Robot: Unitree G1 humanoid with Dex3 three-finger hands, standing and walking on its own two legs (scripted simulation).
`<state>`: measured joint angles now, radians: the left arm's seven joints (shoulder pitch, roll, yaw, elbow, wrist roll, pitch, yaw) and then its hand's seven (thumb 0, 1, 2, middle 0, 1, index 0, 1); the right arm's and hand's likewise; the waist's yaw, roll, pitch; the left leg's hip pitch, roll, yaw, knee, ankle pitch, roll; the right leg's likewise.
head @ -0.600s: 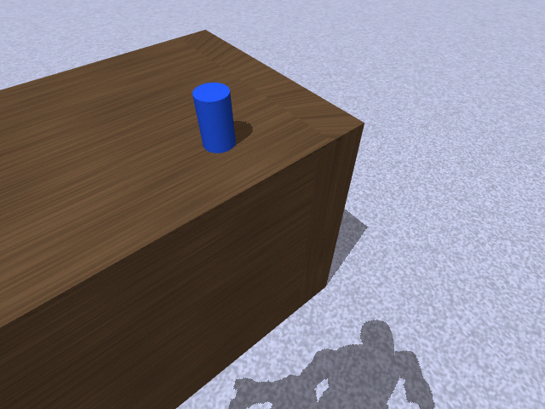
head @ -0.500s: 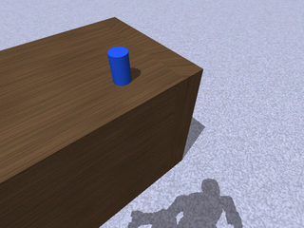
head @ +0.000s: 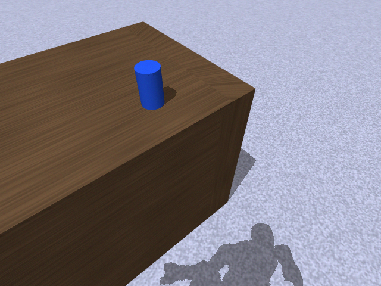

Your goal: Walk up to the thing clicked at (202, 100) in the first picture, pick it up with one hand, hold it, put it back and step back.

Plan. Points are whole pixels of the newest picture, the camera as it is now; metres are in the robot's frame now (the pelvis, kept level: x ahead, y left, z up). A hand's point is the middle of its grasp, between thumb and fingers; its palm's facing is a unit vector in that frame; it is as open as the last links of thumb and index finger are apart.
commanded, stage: stand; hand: right
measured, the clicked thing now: (150, 85) +0.63 +0.15 +0.08
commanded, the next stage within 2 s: walk up in 0.52 s
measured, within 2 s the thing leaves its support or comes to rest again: neither
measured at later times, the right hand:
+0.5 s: hand out of the picture +0.08 -0.25 -0.16, palm faces -0.04 +0.94 -0.33, open 7.3 cm
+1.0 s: hand (290, 264) +0.22 -0.22 -0.14, palm faces -0.26 +0.81 -0.53, open 7.3 cm
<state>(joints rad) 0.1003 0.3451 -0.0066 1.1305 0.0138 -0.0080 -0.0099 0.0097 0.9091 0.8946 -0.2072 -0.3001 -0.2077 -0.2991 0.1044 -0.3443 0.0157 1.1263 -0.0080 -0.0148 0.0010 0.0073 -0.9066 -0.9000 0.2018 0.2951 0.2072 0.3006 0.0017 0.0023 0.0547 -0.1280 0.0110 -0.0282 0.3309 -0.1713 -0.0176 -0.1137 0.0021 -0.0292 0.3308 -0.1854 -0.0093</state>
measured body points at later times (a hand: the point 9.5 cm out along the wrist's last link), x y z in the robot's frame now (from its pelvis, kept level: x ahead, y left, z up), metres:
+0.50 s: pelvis +0.00 +0.00 +0.00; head +0.01 +0.00 +0.45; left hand +0.07 +0.30 -0.13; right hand +0.08 -0.30 -0.13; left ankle +0.01 +0.13 -0.75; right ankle +0.00 -0.11 -0.75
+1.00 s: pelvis +0.09 +0.06 -0.03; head +0.12 +0.12 +0.41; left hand +0.08 +0.41 -0.17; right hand +0.23 -0.26 -0.10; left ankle +0.11 +0.21 -0.75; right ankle +0.09 -0.08 -0.68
